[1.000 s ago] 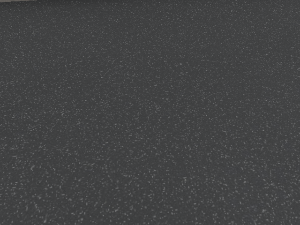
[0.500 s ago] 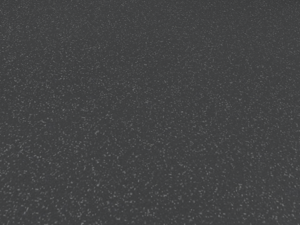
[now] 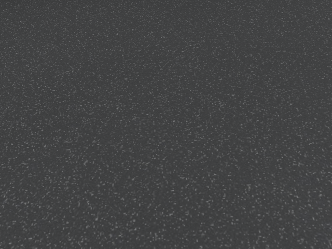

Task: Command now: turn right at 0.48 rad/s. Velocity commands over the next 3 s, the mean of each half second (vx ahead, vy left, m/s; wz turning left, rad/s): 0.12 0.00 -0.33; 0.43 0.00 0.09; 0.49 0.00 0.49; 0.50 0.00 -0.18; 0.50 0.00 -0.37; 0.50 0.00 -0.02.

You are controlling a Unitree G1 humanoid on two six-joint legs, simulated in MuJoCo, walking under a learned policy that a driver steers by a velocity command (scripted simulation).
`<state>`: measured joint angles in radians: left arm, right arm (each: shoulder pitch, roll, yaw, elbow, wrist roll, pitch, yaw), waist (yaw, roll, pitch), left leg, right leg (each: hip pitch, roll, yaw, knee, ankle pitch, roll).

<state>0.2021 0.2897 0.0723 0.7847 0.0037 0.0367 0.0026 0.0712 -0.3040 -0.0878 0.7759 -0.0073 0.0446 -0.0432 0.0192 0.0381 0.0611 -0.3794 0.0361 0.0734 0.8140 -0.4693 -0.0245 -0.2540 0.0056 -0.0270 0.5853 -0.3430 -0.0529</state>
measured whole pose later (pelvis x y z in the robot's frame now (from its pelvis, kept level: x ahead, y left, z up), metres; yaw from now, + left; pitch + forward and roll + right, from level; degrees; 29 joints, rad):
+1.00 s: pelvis +0.26 -0.06 +0.00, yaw -5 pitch +2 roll +0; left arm 0.06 0.26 0.04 0.70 0.00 -0.09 -0.02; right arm 0.40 -0.29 -0.05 0.88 0.04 -0.06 -0.01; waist -0.06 0.02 0.05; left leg -0.28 0.02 -0.08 1.09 -0.44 0.02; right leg -0.40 0.00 -0.05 0.53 -0.16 -0.03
